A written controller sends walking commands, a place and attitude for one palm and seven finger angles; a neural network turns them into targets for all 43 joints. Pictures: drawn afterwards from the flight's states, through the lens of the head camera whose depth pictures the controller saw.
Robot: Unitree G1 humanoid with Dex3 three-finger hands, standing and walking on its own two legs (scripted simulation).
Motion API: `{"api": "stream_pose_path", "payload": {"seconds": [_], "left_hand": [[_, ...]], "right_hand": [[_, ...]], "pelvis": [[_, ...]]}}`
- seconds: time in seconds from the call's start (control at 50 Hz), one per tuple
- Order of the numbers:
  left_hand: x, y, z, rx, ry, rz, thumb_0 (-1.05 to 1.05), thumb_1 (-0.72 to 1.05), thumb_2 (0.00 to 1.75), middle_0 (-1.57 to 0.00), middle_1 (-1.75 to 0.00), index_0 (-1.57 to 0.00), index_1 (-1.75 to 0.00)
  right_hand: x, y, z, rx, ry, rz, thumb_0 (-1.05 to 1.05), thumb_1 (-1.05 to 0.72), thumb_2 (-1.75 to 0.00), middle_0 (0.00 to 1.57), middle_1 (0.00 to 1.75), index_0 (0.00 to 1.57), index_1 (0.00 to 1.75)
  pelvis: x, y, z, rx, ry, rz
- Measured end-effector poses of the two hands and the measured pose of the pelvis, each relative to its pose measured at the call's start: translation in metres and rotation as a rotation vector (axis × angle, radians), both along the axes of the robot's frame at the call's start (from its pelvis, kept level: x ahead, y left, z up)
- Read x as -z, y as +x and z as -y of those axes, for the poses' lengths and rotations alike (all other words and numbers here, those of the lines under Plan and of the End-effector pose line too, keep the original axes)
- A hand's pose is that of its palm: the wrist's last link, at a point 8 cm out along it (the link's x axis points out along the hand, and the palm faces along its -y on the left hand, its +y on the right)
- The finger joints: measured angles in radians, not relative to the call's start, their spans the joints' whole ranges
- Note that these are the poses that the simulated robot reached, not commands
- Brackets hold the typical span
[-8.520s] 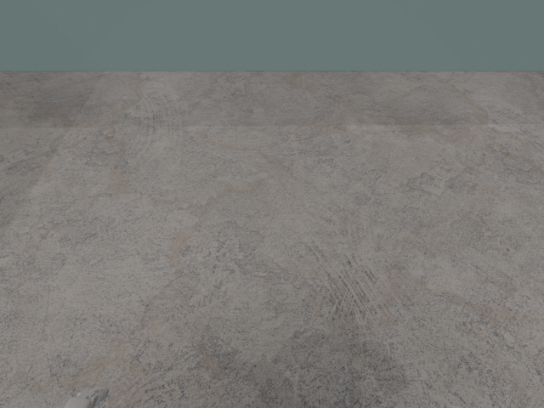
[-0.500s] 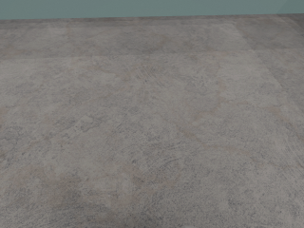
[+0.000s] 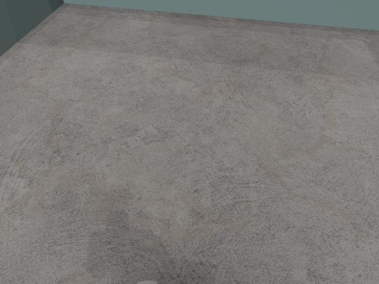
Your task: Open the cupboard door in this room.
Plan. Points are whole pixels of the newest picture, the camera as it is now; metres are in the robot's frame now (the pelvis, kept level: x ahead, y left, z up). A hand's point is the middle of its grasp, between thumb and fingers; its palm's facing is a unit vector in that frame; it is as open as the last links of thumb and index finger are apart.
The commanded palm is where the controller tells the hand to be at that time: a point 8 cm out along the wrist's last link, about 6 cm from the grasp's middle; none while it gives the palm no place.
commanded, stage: turn or walk to find it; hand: left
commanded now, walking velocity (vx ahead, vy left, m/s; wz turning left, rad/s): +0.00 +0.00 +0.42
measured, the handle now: out of the picture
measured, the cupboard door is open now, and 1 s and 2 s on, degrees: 0 0 0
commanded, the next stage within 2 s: stand and wait in 2.00 s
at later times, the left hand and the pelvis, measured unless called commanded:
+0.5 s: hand out of the picture +0.06 +0.22 -0.15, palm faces +0.18 -0.95 -0.26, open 7.4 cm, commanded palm none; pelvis -0.03 +0.00 +0.00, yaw +10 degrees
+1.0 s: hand out of the picture -0.14 +0.23 -0.18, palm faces +0.44 -0.87 -0.25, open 7.4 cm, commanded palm none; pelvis -0.08 +0.02 -0.01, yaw +24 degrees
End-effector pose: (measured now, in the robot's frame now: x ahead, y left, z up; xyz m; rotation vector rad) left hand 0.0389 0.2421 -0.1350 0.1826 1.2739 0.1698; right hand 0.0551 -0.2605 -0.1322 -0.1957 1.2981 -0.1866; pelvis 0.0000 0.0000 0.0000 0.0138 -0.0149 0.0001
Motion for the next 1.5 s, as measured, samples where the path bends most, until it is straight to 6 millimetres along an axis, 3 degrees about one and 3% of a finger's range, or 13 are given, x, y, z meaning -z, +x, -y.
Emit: {"api": "stream_pose_path", "payload": {"seconds": [0.06,0.12,0.24,0.38,0.52,0.66,0.76,0.94,1.02,1.12,1.2,1.36,1.5], "left_hand": [[0.017,-0.021,-0.024,-0.051,-0.009,-0.038,0.0,0.91,0.9,-0.2,-0.3,-0.2,-0.3],[0.018,-0.034,-0.041,-0.078,0.0,-0.082,0.0,0.91,0.9,-0.2,-0.3,-0.2,-0.3],[0.002,-0.03,-0.056,-0.108,0.006,-0.029,0.01,0.91,0.9,-0.2,-0.3,-0.2,-0.3],[-0.012,-0.011,-0.048,-0.114,0.024,0.069,0.01,0.91,0.9,-0.2,-0.3,-0.2,-0.3],[-0.02,-0.003,-0.017,-0.127,0.057,0.177,0.0,0.91,0.9,-0.2,-0.3,-0.2,-0.3],[-0.027,-0.05,0.005,-0.207,0.055,0.143,0.0,0.91,0.9,-0.2,-0.3,-0.2,-0.3],[-0.019,-0.089,0.008,-0.275,0.036,0.089,0.0,0.91,0.9,-0.2,-0.3,-0.2,-0.3],[0.017,-0.181,-0.022,-0.429,-0.004,-0.03,0.0,0.91,0.9,-0.2,-0.3,-0.2,-0.3],[0.013,-0.205,-0.033,-0.468,-0.003,-0.084,0.01,0.91,0.9,-0.2,-0.3,-0.2,-0.3],[-0.001,-0.206,-0.039,-0.495,0.015,-0.031,0.01,0.91,0.9,-0.2,-0.3,-0.2,-0.3],[-0.009,-0.195,-0.037,-0.506,0.035,0.025,0.01,0.91,0.9,-0.2,-0.3,-0.2,-0.3],[-0.02,-0.172,-0.006,-0.518,0.097,0.133,0.0,0.91,0.9,-0.2,-0.3,-0.2,-0.3],[-0.031,-0.2,0.036,-0.602,0.09,0.109,0.0,0.91,0.9,-0.2,-0.3,-0.2,-0.3]], "right_hand": [[-0.001,0.018,-0.017,-0.05,-0.024,0.053,0.01,-0.91,-0.9,0.19,0.3,0.2,0.3],[-0.01,0.028,-0.035,-0.08,-0.028,0.095,0.01,-0.91,-0.9,0.19,0.3,0.2,0.3],[-0.019,0.03,-0.057,-0.123,-0.01,0.106,0.01,-0.91,-0.9,0.2,0.3,0.2,0.3],[-0.012,0.019,-0.056,-0.136,0.026,0.086,0.01,-0.91,-0.9,0.2,0.3,0.2,0.3],[0.013,0.0,-0.026,-0.146,0.06,0.032,0.01,-0.91,-0.9,0.2,0.3,0.2,0.3],[0.012,-0.002,-0.005,-0.202,0.049,-0.017,0.01,-0.91,-0.9,0.2,0.3,0.2,0.3],[0.006,0.002,-0.007,-0.261,0.025,-0.039,0.01,-0.91,-0.9,0.19,0.3,0.2,0.3],[-0.001,0.035,-0.062,-0.423,-0.021,0.055,0.01,-0.91,-0.9,0.19,0.3,0.2,0.3],[-0.013,0.04,-0.086,-0.463,-0.011,0.103,0.01,-0.91,-0.9,0.2,0.3,0.2,0.3],[-0.018,0.039,-0.103,-0.508,0.018,0.107,0.01,-0.91,-0.9,0.2,0.3,0.2,0.3],[-0.013,0.038,-0.103,-0.527,0.043,0.098,0.01,-0.91,-0.9,0.2,0.3,0.2,0.3],[0.017,0.037,-0.071,-0.543,0.088,0.048,0.01,-0.91,-0.9,0.2,0.3,0.2,0.3],[0.015,0.041,-0.047,-0.597,0.07,-0.02,0.01,-0.91,-0.9,0.2,0.3,0.2,0.3]], "pelvis": [[0.009,-0.003,-0.015,-0.026,-0.012,-0.002],[0.006,-0.007,-0.023,-0.032,-0.018,0.001],[-0.006,-0.012,-0.031,-0.074,-0.035,-0.002],[-0.008,-0.02,-0.024,-0.126,-0.03,-0.005],[0.003,-0.03,0.003,-0.192,-0.01,-0.007],[-0.004,-0.04,0.014,-0.273,0.005,0.012],[-0.005,-0.047,0.012,-0.327,0.012,0.011],[0.011,-0.072,-0.017,-0.408,-0.008,0.0],[0.003,-0.079,-0.022,-0.425,-0.023,0.004],[-0.006,-0.084,-0.023,-0.463,-0.034,0.003],[-0.007,-0.087,-0.016,-0.496,-0.028,0.0],[0.005,-0.085,0.016,-0.568,0.0,-0.011],[-0.005,-0.085,0.033,-0.653,0.021,0.004]]}}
